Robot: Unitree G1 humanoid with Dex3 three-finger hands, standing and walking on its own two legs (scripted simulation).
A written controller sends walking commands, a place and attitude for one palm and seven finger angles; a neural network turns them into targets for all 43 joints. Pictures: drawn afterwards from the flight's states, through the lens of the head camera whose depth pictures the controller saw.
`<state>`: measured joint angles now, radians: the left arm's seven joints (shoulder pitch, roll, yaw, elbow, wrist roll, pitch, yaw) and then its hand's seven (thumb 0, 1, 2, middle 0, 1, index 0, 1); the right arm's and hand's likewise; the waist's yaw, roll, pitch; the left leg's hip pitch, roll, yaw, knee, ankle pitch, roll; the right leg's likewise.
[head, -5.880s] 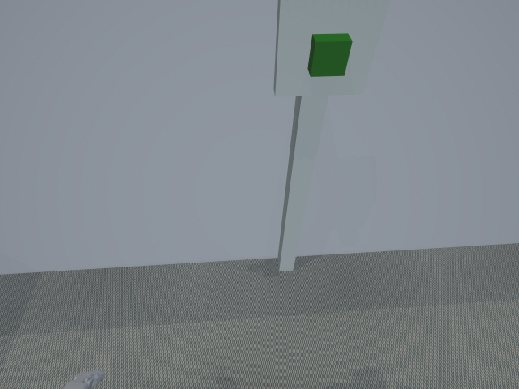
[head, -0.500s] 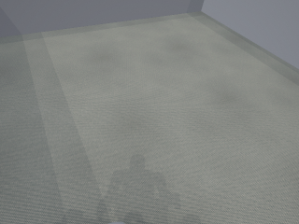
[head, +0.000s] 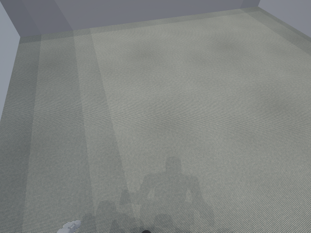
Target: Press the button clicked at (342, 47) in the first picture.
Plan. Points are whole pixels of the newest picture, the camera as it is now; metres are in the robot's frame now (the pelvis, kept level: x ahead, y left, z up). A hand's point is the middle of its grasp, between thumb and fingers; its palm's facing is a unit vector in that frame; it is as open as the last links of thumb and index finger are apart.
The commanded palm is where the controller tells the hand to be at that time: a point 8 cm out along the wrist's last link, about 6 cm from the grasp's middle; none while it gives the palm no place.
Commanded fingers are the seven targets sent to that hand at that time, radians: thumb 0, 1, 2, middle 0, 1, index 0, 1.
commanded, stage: turn to face it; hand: left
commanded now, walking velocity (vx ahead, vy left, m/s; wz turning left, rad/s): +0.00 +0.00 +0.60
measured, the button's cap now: out of the picture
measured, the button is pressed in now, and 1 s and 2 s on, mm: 0 0 0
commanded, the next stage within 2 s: none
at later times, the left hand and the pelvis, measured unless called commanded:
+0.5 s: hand out of the picture -0.08 +0.24 -0.19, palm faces +0.36 -0.90 -0.24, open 7.4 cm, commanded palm none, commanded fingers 0.00 0.90 0.90 -0.20 -0.30 -0.20 -0.30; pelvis -0.02 +0.04 -0.01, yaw +19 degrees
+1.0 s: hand out of the picture +0.01 +0.26 -0.13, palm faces +0.56 -0.78 -0.29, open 7.4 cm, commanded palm none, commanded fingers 0.00 0.90 0.90 -0.20 -0.30 -0.20 -0.30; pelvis +0.00 +0.02 -0.01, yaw +37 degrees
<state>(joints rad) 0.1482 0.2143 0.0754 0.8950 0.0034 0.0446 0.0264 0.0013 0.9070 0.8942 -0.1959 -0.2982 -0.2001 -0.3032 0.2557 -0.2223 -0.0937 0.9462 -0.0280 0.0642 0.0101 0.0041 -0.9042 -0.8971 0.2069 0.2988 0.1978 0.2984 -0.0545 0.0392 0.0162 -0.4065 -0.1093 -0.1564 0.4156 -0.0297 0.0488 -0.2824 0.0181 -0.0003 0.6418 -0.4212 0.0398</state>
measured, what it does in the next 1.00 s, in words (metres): steps on the spot, turning left: right foot, then left foot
